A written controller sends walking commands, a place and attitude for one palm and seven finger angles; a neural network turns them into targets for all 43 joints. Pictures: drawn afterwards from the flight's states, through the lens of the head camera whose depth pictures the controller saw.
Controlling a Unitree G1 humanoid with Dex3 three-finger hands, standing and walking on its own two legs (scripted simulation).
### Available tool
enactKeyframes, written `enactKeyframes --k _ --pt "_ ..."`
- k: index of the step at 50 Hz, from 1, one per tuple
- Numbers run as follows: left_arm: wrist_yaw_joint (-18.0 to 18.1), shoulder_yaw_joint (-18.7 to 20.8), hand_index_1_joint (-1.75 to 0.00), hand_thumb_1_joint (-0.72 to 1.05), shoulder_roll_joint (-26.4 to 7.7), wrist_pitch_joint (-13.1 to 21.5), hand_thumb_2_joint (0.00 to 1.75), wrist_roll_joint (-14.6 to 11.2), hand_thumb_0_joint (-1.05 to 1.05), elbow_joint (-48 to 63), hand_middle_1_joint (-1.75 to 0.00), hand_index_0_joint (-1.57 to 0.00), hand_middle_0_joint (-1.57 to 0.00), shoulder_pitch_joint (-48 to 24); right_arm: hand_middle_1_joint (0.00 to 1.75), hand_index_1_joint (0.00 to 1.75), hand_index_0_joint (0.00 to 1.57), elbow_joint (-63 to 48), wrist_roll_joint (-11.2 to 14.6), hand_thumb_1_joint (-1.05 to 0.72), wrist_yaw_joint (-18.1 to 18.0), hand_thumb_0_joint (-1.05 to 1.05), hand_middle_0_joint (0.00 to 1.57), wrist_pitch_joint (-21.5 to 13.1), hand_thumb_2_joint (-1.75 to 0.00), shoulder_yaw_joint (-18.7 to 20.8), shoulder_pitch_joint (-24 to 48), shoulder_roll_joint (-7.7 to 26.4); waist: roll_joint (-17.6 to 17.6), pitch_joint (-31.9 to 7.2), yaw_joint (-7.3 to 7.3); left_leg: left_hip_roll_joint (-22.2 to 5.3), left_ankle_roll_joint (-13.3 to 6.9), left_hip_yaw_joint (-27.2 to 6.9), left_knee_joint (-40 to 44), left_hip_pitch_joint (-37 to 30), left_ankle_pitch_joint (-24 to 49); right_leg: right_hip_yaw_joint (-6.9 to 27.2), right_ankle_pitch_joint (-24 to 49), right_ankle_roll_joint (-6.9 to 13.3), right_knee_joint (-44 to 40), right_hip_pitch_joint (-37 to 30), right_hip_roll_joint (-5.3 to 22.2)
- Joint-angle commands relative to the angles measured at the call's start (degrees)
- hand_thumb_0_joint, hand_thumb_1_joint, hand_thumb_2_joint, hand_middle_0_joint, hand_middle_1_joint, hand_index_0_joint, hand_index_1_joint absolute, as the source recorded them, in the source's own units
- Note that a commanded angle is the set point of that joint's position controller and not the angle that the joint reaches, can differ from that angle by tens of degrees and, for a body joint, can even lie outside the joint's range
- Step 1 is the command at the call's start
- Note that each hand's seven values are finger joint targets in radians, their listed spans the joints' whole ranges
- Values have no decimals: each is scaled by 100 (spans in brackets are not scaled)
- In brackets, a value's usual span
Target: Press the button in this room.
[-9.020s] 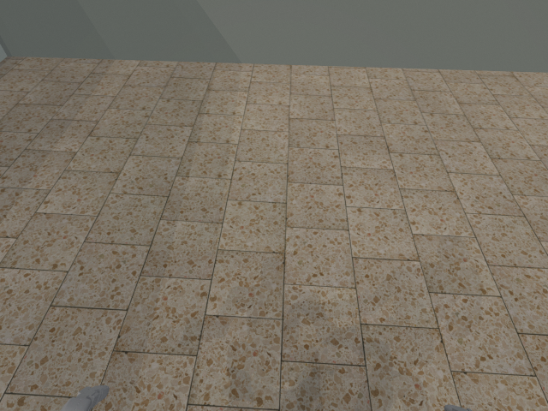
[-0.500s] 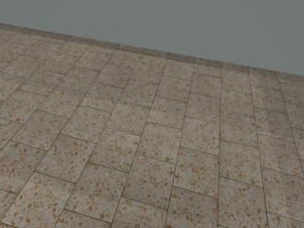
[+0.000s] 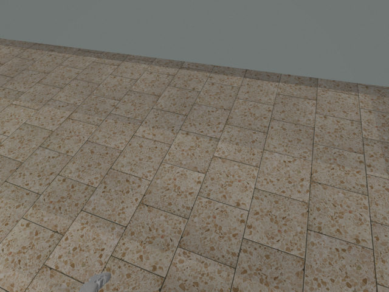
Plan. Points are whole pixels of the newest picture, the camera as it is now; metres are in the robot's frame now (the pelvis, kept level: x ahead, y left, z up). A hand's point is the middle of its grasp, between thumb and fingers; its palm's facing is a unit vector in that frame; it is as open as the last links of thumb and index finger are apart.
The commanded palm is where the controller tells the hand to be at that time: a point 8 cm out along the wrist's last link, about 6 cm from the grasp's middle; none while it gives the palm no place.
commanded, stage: turn or walk to find it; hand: left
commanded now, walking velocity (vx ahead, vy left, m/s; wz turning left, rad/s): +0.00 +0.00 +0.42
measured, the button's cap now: out of the picture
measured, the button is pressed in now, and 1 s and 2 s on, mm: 0 0 0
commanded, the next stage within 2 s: none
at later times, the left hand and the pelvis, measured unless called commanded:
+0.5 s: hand out of the picture -0.07 +0.22 -0.18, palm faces +0.32 -0.92 -0.23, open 7.4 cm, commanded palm none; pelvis -0.04 +0.02 +0.00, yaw +15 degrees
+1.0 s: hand out of the picture -0.03 +0.22 -0.14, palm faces +0.41 -0.87 -0.28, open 7.4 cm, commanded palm none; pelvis -0.06 -0.01 +0.00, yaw +24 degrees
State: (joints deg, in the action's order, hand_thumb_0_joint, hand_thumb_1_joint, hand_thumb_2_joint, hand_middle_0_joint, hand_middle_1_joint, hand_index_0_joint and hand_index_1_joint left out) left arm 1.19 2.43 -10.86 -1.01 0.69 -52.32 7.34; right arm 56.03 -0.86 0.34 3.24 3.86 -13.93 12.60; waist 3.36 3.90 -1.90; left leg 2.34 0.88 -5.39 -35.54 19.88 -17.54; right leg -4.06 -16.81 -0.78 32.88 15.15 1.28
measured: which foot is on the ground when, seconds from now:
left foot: up 0.00-0.46, down 0.48-1.00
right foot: down 0.00-0.50, up 0.52-0.98, down 1.00-1.00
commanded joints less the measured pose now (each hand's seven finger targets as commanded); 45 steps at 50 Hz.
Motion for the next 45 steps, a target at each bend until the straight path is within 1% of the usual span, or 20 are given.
enactKeyframes --k 1,2,3,4,5,11,17,20,22,23,24,25,26,27,28,30,31,35,41,45 --pt "124 314 -30 90 -1244 140 90 25 0 374 -30 -20 -20 403 30 30 20 -530 -63 -90 -15 0 20 -23 -90 243 117 622 -1731 -366 258 -186 44 -202 -2837 1214 -1193 1929 167 902 -2018 -206 2329" --pt "99 263 -30 90 -1119 120 90 11 0 442 -30 -20 -20 131 30 30 20 -374 -69 -90 11 0 20 26 -90 272 23 614 -1340 -78 126 -200 79 -88 -3248 1181 -820 1615 -220 726 -2065 57 2010" --pt "79 190 -30 90 -962 133 90 2 0 471 -30 -20 -20 5 30 30 20 -268 -79 -90 43 0 20 40 -90 261 -106 578 -1118 48 33 -250 125 18 -3443 1184 -485 1181 -9 589 -1974 105 1732" --pt "82 161 -30 90 -830 146 90 -8 0 466 -30 -20 -20 -45 30 30 20 -175 -73 -90 59 0 20 46 -90 255 -301 502 -1079 30 -58 -270 171 92 -3513 1199 -253 824 347 482 -1883 22 1567" --pt "74 155 -30 90 -795 173 90 -7 0 451 -30 -20 -20 33 30 30 20 -116 -71 -90 58 0 20 55 -90 234 -398 461 -1150 -1 -35 -272 229 167 -3596 1207 -79 590 539 439 -1856 -119 1483" --pt "100 184 -30 90 -845 191 90 29 0 195 -30 -20 -20 690 30 30 20 -164 -64 -90 43 0 20 67 -90 192 -4 483 -1114 -87 259 -477 387 281 -3164 1274 -178 530 847 681 -1763 -659 1760" --pt "89 274 -30 90 -1111 147 90 111 0 -8 -30 -20 -20 996 30 30 20 -289 -5 -90 34 0 20 -21 -90 69 454 333 -1268 -359 481 -509 329 708 -1451 679 -924 337 1902 916 -1360 -1026 2007" --pt "74 323 -30 90 -1247 119 90 118 0 -77 -30 -20 -20 951 30 30 20 -312 47 -90 8 0 20 -104 -90 21 342 292 -1460 -592 434 -451 238 942 -517 149 -908 175 2466 916 -953 -1083 2074" --pt "53 323 -30 90 -1242 85 90 76 0 -109 -30 -20 -20 836 30 30 20 -235 42 -90 -4 0 20 -159 -90 23 53 359 -1321 -720 223 -374 174 1071 495 -624 -1 -145 2244 597 -512 -713 1914" --pt "41 307 -30 90 -1143 48 90 23 0 -95 -30 -20 -20 776 30 30 20 -184 36 -90 6 0 20 -205 -90 55 -158 494 -840 -796 68 -480 94 902 1200 -1264 739 -396 1750 310 -12 -258 1721" --pt "28 265 -30 90 -858 2 90 -21 0 16 -30 -20 -20 810 30 30 20 -194 -3 -90 -3 0 20 -261 -90 148 -308 945 510 -867 -20 -1463 -234 -413 1729 -1904 1416 -676 282 -62 1062 776 1125" --pt "8 152 -30 90 -529 -50 90 -1 0 236 -30 -20 -20 609 30 30 20 -214 -21 -90 -51 0 20 -236 -90 247 -434 1416 1614 -629 -117 -2478 -802 -1555 1898 -1837 2909 -535 -1925 -352 2049 1754 575" --pt "20 161 -30 90 -689 -109 90 30 0 253 -30 -20 -20 390 30 30 20 -170 -40 -90 -62 0 20 -189 -90 240 -430 1435 969 -542 -172 -2640 -1106 -1282 1836 -1366 2613 -93 -1858 -248 2614 1510 635" --pt "43 185 -30 90 -669 -174 90 65 0 148 -30 -20 -20 204 30 30 20 -175 -54 -90 -126 0 20 -224 -90 183 -246 1222 1242 -307 -139 -2221 -871 -1125 2021 -961 2297 191 -1506 -267 2769 1525 685" --pt "6 225 -30 90 -752 -183 90 48 0 100 -30 -20 -20 190 30 30 20 -259 -49 -90 -158 0 20 -212 -90 138 103 1100 1139 -90 -8 -1987 -842 -965 1987 -882 2028 225 -1143 -279 3002 1632 645" --pt "-63 231 -30 90 -734 -124 90 48 0 -33 -30 -20 -20 467 30 30 20 -383 -31 -90 -165 0 20 -264 -90 76 389 976 642 -202 168 -1674 -795 -580 1840 -1119 2323 226 -632 -335 3191 1698 570" --pt "-70 228 -30 90 -734 -107 90 46 0 -90 -30 -20 -20 498 30 30 20 -380 -18 -90 -166 0 20 -289 -90 77 341 956 495 -295 164 -1562 -779 -491 1789 -1265 2597 220 -518 -367 3216 1668 530" --pt "-36 211 -30 90 -739 -97 90 32 0 -47 -30 -20 -20 455 30 30 20 -356 8 -90 -157 0 20 -318 -90 110 101 916 370 -525 104 -1527 -856 -507 1730 -1573 2984 286 -389 -474 3079 1641 498" --pt "-2 177 -30 90 -625 -93 90 8 0 215 -30 -20 -20 48 30 30 20 -353 -50 -90 -136 0 20 -272 -90 174 -83 939 472 -508 -33 -1628 -1086 -1104 1683 -1503 2604 340 -821 -454 2173 1444 381" --pt "12 141 -30 90 -539 -37 90 -36 0 287 -30 -20 -20 103 30 30 20 -401 -79 -90 -121 0 20 -224 -90 201 9 971 573 -626 16 -1511 -1075 -1366 1446 -1099 2797 259 -890 -344 944 628 155"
